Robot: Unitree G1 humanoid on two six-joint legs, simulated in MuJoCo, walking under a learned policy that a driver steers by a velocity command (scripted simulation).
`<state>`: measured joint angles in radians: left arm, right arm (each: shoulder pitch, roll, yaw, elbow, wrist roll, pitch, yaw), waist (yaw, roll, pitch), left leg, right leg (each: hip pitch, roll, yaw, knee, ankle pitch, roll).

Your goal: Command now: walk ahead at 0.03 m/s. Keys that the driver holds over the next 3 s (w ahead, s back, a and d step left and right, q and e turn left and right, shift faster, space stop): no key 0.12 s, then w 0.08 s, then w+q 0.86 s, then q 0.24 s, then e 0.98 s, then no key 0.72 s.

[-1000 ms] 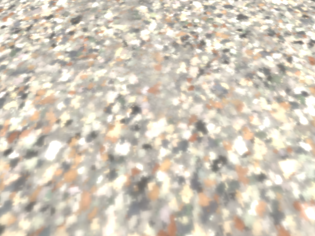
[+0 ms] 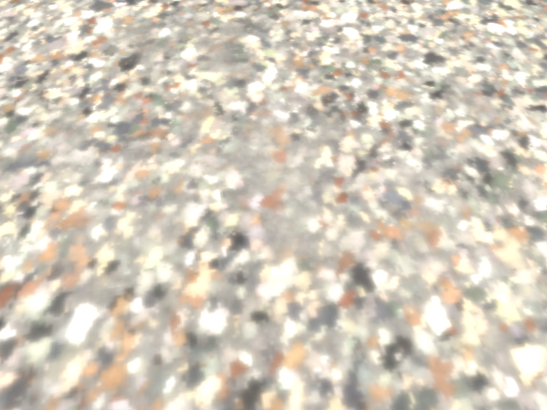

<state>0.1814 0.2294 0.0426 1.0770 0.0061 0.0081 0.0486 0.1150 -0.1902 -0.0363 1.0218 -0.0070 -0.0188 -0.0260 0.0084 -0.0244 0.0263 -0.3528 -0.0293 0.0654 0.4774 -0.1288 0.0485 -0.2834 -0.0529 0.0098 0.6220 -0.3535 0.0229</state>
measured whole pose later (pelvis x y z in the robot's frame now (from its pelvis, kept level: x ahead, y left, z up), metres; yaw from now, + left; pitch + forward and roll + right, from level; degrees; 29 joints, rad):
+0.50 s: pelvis +0.12 +0.04 -0.01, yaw +7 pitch +1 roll +0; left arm 0.32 0.26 0.07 1.07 -0.02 -0.08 0.02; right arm 0.17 -0.26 -0.09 0.99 0.03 -0.07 0.02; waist 0.00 -0.04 0.03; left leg -0.37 -0.02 0.07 0.66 -0.29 0.08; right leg -0.23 -0.09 -0.02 0.92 -0.50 0.04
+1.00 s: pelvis +0.39 +0.06 +0.00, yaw +24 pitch +2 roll -1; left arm 0.04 0.26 0.06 0.82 0.00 -0.13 -0.01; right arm 0.35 -0.27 -0.07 0.89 0.04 -0.05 -0.02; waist -0.05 0.02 0.04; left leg -0.28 -0.04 -0.13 1.11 -0.48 0.05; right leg -0.43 0.02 -0.03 0.51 -0.13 -0.02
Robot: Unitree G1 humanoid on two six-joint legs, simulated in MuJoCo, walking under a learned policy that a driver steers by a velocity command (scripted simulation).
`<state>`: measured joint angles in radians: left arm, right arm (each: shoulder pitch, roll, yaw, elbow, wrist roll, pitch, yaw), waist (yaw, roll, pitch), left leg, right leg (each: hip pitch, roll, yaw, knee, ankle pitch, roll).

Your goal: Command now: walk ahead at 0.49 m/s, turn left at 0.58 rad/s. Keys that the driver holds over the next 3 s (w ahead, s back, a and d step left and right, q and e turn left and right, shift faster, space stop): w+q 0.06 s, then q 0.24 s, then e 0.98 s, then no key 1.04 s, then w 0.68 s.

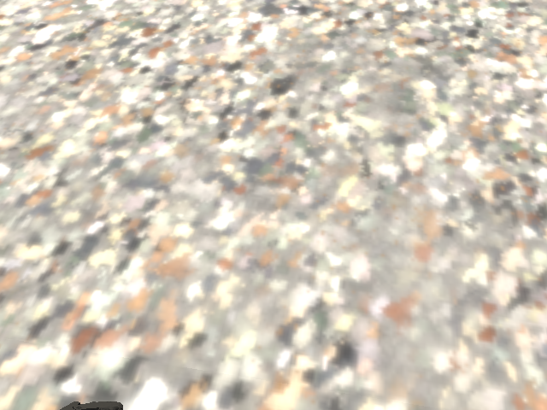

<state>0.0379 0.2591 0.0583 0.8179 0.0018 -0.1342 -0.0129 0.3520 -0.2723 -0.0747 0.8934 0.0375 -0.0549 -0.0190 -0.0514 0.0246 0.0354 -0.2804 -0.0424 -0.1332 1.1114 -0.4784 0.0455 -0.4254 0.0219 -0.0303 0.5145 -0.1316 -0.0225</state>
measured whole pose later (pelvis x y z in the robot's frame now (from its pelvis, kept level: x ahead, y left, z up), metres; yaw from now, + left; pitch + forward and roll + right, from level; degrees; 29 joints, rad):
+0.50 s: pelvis +0.19 +0.05 +0.00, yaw +12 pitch +2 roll -1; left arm 0.16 0.30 0.05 0.89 -0.02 -0.02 0.00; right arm 0.08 -0.24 -0.04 0.69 -0.02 -0.02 0.02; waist 0.03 -0.03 0.06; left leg -0.44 -0.01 0.06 0.55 -0.14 0.07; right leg -0.39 -0.07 -0.01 1.07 -0.60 0.06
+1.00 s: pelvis +0.22 +0.01 +0.02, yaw -3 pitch +2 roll +3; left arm 0.23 0.29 0.07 0.81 0.00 0.00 0.01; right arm 0.07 -0.31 -0.11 0.80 -0.01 0.03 -0.06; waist 0.02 0.03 0.03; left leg -0.56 0.00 0.00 1.07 -0.41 -0.04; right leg -0.28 0.00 0.01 0.49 -0.26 -0.05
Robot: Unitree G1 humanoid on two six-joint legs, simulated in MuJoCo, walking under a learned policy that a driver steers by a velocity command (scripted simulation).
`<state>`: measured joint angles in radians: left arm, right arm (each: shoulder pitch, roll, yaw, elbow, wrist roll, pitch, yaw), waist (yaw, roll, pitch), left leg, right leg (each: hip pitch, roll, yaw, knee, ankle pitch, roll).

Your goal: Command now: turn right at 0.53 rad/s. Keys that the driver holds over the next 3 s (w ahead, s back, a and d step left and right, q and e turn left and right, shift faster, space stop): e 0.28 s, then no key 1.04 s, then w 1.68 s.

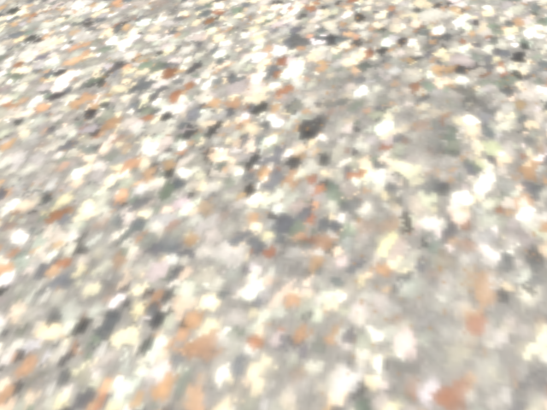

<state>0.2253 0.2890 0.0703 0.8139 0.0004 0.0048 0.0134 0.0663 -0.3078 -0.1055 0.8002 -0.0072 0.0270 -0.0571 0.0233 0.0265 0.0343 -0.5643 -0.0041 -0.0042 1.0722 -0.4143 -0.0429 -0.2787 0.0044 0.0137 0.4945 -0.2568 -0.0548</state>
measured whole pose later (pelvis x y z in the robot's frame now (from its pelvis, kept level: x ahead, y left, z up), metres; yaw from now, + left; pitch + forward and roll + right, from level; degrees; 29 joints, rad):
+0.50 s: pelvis +0.02 +0.04 +0.00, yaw -15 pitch +2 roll -1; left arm 0.15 0.35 0.09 0.71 -0.01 0.04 0.04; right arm 0.14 -0.26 -0.07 0.81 -0.01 -0.02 -0.02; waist -0.01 -0.05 0.04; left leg -0.25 0.00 -0.03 0.45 -0.22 0.01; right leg -0.47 0.09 0.14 1.07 -0.50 0.07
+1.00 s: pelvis +0.02 +0.00 -0.01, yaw -16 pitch -1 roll +0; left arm 0.19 0.23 0.02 0.79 0.01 0.00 0.01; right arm 0.17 -0.28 -0.04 0.95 -0.01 0.00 -0.02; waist -0.02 0.00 0.04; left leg -0.19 0.04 -0.03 0.49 -0.27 -0.06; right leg -0.18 0.03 0.04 0.52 -0.31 -0.02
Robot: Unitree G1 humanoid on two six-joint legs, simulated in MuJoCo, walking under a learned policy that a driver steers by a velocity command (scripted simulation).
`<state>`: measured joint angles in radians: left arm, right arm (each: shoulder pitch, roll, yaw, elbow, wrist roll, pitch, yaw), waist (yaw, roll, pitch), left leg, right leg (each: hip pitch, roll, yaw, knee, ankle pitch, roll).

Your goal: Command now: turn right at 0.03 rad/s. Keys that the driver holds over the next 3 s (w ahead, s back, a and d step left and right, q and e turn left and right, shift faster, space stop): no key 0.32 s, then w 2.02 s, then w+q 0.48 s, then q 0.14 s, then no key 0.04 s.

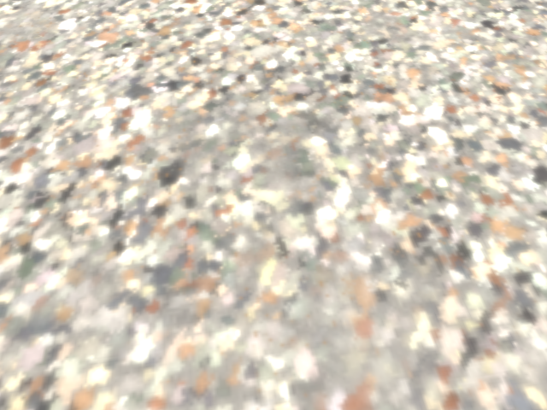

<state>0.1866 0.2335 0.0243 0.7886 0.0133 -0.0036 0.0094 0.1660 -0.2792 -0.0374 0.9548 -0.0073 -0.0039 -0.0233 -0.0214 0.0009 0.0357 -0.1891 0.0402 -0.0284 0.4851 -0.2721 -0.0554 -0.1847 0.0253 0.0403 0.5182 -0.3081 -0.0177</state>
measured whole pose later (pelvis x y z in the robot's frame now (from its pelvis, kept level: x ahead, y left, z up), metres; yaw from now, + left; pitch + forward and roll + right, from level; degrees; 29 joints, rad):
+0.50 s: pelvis +0.02 +0.02 +0.00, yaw +1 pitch -1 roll +0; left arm 0.30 0.26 0.04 0.92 -0.02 -0.03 0.02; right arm 0.22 -0.26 -0.04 1.06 0.03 -0.04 -0.02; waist 0.00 -0.01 0.00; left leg -0.28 0.02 0.01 0.72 -0.47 0.04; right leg -0.16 0.01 0.04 0.52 -0.36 -0.03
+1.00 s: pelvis +0.22 +0.03 -0.01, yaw +1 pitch +2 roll +0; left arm -0.07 0.23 0.03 0.76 -0.03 -0.09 -0.05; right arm 0.48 -0.23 -0.02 1.07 0.01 -0.07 -0.02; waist -0.10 -0.02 0.05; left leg 0.21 -0.01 0.02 0.15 -0.39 0.02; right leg -0.58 -0.02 -0.05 0.52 -0.01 -0.05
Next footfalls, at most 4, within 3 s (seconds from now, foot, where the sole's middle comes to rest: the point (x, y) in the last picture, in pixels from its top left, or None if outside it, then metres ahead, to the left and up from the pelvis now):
1.04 right None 0.44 -0.07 -0.77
1.56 left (217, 328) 0.74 0.17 -0.77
2.12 right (297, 233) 1.05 -0.05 -0.77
2.66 left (221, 168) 1.35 0.19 -0.77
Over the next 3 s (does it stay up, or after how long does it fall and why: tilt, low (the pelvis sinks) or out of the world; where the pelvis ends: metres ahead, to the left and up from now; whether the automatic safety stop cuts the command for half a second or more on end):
stays up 1.35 0.12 0.01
